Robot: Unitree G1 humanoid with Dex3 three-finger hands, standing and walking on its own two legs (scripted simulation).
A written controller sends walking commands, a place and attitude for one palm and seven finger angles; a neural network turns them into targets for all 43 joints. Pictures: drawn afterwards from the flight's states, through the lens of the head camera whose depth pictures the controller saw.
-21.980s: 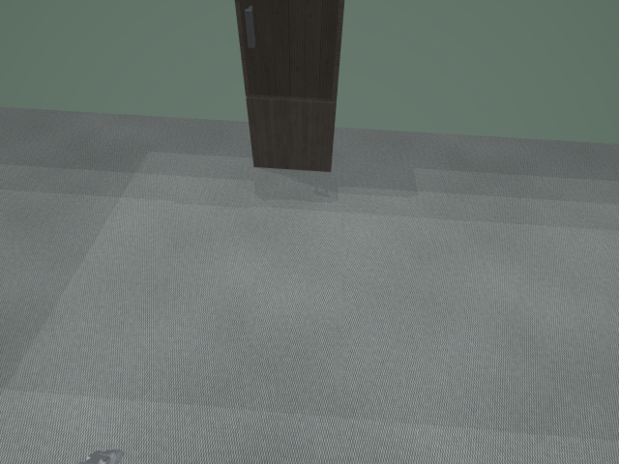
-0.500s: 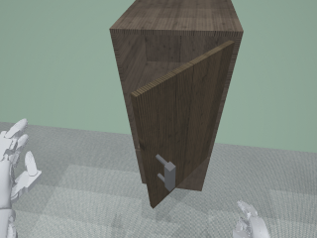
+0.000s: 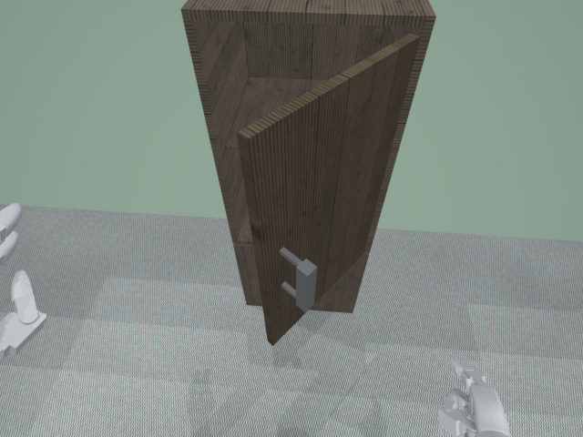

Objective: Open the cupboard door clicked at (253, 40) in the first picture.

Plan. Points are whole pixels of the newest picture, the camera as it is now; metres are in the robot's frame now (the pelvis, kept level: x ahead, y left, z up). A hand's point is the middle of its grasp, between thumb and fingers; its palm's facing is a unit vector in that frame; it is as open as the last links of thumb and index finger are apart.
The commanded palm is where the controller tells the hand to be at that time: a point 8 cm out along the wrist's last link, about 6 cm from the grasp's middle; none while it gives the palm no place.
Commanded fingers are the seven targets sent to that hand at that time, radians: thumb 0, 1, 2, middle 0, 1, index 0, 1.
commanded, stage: step back with the hand held close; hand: left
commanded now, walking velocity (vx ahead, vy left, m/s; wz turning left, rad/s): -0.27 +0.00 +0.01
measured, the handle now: (296, 279) +0.38 +0.02 -0.06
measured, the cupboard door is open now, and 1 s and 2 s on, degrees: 52 52 52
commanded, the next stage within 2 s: stop stepping back and stand still in 0.76 s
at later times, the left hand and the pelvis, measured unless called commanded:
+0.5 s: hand out of the picture +0.11 +0.29 +0.15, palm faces +0.45 -0.77 -0.46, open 7.4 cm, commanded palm +0.05 +0.33 +0.17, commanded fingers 0.00 0.90 0.90 -0.20 -0.30 -0.20 -0.30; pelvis -0.07 +0.02 -0.01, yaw +4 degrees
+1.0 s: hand out of the picture +0.06 +0.28 +0.16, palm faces +0.33 -0.85 -0.42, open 7.4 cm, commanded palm -0.02 +0.33 +0.17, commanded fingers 0.00 0.90 0.90 -0.20 -0.30 -0.20 -0.30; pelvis -0.17 +0.04 -0.02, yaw -2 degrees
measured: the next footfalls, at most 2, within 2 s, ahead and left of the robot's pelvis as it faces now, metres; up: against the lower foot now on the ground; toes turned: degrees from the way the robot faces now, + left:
right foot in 0.84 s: -0.20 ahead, -0.04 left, +0.00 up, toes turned +2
left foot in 1.26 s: -0.17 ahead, +0.17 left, +0.00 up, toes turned +2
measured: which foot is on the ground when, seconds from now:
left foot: down 0.00-1.00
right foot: down 0.00-0.54, up 0.56-0.82, down 0.84-1.00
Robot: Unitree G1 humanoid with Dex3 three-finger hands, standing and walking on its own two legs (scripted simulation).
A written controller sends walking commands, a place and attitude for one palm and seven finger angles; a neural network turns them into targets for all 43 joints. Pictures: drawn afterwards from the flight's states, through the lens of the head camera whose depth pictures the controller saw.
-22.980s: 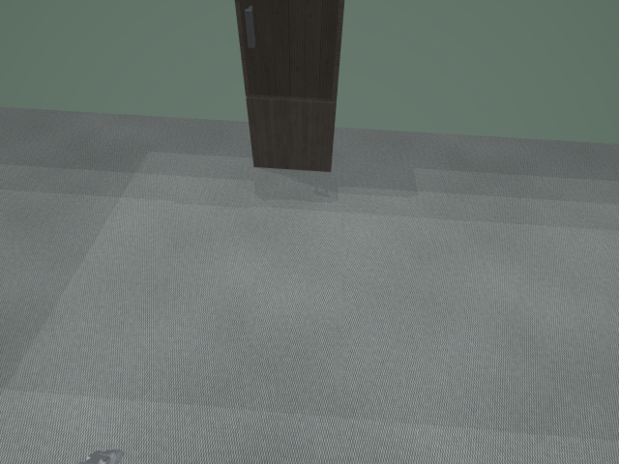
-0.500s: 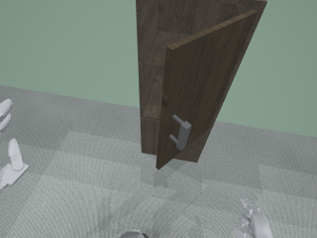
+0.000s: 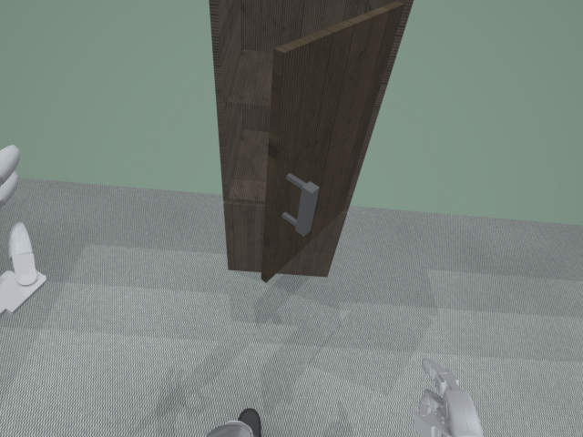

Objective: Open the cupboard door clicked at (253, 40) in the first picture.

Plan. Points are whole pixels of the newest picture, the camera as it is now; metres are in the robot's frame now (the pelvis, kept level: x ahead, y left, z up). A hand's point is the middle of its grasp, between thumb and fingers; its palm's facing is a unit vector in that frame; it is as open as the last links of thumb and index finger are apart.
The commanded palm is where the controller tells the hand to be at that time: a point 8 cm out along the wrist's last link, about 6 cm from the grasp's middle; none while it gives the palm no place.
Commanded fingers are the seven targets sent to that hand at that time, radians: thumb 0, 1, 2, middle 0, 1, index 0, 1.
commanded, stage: stop stepping back and stand still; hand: left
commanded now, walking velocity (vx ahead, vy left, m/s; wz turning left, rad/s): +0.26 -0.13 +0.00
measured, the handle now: (298, 204) +0.55 +0.00 -0.04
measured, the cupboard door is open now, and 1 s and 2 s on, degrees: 52 52 52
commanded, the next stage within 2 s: let the arm hang, fingers relaxed in 0.56 s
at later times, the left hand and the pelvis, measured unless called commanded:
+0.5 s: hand out of the picture +0.13 +0.25 +0.19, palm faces +0.37 -0.79 -0.48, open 7.4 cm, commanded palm +0.07 +0.30 +0.20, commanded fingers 0.00 0.90 0.90 -0.20 -0.30 -0.20 -0.30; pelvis -0.07 +0.00 +0.02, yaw +0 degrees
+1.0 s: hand out of the picture -0.02 +0.18 -0.15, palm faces +0.14 -0.97 -0.20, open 6.7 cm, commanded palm none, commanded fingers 0.00 0.90 0.90 -0.20 -0.30 -0.20 -0.30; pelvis -0.06 -0.01 +0.02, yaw +5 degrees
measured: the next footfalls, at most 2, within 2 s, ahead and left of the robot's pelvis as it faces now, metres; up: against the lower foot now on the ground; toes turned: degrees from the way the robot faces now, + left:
left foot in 0.26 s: +0.00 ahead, +0.13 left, +0.00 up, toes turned +4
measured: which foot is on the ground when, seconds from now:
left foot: down 0.00-0.06, up 0.08-0.24, down 0.26-1.00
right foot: down 0.00-1.00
